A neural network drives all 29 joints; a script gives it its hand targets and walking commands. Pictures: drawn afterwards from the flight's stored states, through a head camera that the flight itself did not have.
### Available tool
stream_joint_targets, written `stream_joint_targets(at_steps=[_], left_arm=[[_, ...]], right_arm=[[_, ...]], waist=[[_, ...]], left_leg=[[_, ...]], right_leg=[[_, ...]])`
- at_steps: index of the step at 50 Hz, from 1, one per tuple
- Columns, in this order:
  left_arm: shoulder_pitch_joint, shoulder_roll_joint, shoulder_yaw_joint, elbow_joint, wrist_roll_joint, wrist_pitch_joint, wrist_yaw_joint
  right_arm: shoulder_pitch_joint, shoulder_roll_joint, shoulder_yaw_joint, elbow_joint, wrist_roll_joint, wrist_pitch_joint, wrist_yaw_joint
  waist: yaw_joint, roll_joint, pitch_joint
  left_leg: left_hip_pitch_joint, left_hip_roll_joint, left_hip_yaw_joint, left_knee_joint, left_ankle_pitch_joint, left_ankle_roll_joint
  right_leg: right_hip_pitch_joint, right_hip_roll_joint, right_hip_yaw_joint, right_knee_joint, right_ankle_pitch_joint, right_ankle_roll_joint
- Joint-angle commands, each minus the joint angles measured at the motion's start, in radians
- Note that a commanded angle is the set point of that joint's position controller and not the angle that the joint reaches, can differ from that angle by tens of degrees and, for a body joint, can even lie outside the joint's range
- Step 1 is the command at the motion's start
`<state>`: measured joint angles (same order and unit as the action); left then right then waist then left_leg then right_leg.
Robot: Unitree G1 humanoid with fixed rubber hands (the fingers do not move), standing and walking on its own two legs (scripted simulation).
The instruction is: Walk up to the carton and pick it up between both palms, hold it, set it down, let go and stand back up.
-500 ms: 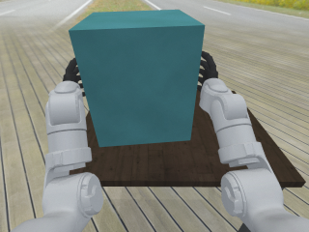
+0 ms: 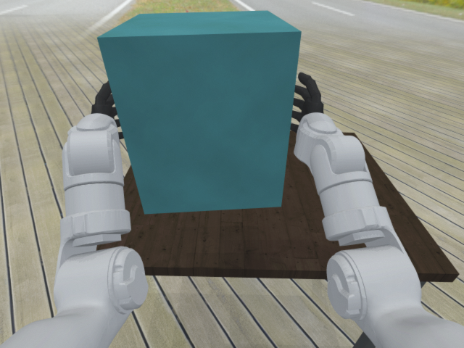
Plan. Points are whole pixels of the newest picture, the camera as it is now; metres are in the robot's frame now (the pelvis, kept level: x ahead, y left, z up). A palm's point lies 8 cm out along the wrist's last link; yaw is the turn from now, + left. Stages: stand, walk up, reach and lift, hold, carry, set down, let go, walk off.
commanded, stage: hold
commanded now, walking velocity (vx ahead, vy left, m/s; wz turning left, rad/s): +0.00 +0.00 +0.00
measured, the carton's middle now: (208, 107) +0.45 +0.02 +0.28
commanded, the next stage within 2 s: none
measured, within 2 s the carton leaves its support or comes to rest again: neither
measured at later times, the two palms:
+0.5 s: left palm (98, 129) +0.37 +0.19 +0.27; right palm (305, 122) +0.36 -0.13 +0.29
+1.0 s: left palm (106, 131) +0.37 +0.18 +0.27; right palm (310, 126) +0.36 -0.14 +0.28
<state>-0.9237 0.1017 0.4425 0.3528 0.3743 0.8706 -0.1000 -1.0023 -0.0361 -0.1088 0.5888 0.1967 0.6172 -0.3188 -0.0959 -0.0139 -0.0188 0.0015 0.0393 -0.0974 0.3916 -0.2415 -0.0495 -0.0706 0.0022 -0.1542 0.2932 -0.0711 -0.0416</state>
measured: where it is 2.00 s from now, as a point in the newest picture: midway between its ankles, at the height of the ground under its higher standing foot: outside the picture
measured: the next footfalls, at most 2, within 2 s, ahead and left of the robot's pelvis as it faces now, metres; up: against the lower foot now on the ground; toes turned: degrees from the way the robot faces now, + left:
none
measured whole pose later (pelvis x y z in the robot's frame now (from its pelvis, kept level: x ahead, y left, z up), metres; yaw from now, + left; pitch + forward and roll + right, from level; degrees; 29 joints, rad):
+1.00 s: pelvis +0.01 +0.01 +0.00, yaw -1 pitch -10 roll -1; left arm -0.84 0.06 0.41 0.21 0.38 0.92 -0.08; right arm -0.93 -0.05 -0.07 0.50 0.23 0.63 -0.31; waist -0.10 -0.01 0.00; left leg 0.04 0.04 -0.08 0.39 -0.26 -0.04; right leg -0.03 0.00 -0.14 0.28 -0.07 -0.03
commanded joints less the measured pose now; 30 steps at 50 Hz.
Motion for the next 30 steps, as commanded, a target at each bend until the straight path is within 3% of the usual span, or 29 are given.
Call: stream_joint_targets(at_steps=[1, 7, 17, 26, 30], left_arm=[[-0.815, -0.492, -0.383, -0.194, -0.244, -0.098, -0.187], [-0.786, -0.509, -0.413, -0.255, -0.248, -0.084, -0.176], [-0.800, -0.520, -0.406, -0.219, -0.230, -0.075, -0.169], [-0.807, -0.516, -0.393, -0.170, -0.227, -0.078, -0.176], [-0.802, -0.528, -0.416, -0.196, -0.240, -0.080, -0.176]], right_arm=[[-0.774, 0.561, 0.312, -0.304, 0.183, -0.046, 0.191], [-0.745, 0.569, 0.341, -0.336, 0.192, -0.047, 0.195], [-0.768, 0.559, 0.317, -0.300, 0.163, -0.050, 0.213], [-0.766, 0.548, 0.275, -0.250, 0.137, -0.047, 0.215], [-0.771, 0.550, 0.288, -0.280, 0.153, -0.050, 0.209]], waist=[[-0.004, 0.076, -0.493], [0.000, 0.066, -0.470], [0.011, 0.077, -0.406], [-0.006, 0.086, -0.377], [-0.017, 0.099, -0.430]], left_leg=[[-0.361, -0.090, 0.096, -0.123, 0.179, 0.012], [-0.346, -0.086, 0.093, -0.130, 0.203, 0.009], [-0.417, -0.073, 0.093, -0.167, 0.083, 0.022], [-0.435, -0.071, 0.096, -0.173, 0.054, 0.016], [-0.407, -0.075, 0.094, -0.151, 0.130, 0.008]], right_leg=[[0.607, 0.022, 0.118, 0.055, 0.156, 0.054], [0.595, 0.036, 0.110, 0.056, 0.162, 0.056], [0.596, 0.041, 0.107, 0.057, 0.069, 0.050], [0.601, 0.038, 0.109, 0.058, 0.061, 0.046], [0.619, 0.039, 0.113, 0.064, 0.122, 0.045]])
